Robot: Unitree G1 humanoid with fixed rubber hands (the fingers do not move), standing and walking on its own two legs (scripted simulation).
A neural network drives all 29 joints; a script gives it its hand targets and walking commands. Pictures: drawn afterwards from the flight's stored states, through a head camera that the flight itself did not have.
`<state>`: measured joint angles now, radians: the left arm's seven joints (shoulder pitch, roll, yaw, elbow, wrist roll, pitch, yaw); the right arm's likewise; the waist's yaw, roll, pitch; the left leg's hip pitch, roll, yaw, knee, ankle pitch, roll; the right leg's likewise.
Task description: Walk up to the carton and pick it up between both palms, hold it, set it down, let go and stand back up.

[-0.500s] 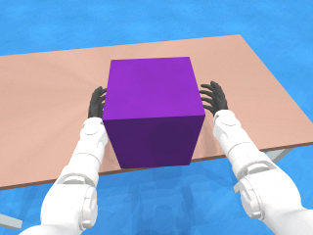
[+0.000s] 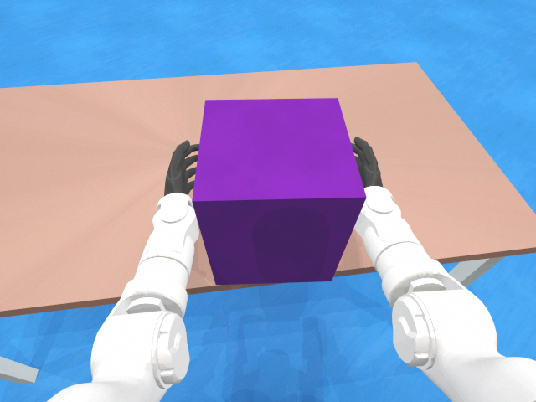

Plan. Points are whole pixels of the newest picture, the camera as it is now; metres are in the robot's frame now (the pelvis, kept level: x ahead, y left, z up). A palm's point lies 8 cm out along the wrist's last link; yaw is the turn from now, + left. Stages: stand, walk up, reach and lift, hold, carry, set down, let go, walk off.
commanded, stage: reach and lift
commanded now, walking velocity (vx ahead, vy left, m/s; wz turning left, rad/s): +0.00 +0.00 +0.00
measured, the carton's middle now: (273, 197) +0.41 +0.04 +0.04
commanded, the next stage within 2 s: none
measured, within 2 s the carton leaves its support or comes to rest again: leaves its support in 1.36 s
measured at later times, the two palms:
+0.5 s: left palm (176, 197) +0.38 +0.19 +0.07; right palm (370, 198) +0.39 -0.11 +0.07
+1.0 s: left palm (176, 197) +0.38 +0.19 +0.07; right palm (369, 198) +0.39 -0.11 +0.07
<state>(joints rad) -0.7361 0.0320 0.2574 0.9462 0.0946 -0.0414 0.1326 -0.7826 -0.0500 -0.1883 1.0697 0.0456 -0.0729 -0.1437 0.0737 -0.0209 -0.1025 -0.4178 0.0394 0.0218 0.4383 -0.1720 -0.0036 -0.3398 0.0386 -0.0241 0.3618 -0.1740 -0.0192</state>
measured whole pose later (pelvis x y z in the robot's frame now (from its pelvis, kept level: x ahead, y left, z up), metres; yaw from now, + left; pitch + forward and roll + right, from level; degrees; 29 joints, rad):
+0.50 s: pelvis +0.01 +0.00 +0.01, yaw +0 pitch +0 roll -1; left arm -0.60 -0.07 0.40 0.74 0.33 0.01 0.01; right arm -0.61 0.10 -0.45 0.89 -0.28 -0.16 -0.07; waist 0.06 -0.05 0.01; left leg -0.17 0.02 0.04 0.31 -0.15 0.01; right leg -0.09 0.02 -0.02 0.24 -0.16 -0.01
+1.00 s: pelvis +0.02 +0.00 +0.01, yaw +1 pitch +1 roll -1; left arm -0.60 -0.07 0.41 0.75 0.32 0.02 0.00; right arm -0.60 0.09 -0.41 0.90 -0.26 -0.18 -0.09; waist 0.05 -0.05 0.00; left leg -0.18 0.02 0.04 0.30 -0.14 0.00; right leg -0.09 0.02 -0.04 0.23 -0.15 -0.01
